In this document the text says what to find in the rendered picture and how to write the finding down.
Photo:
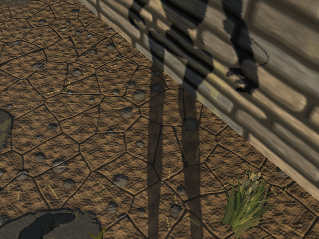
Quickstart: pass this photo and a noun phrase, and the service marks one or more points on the robot left hand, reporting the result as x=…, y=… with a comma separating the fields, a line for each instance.
x=45, y=224

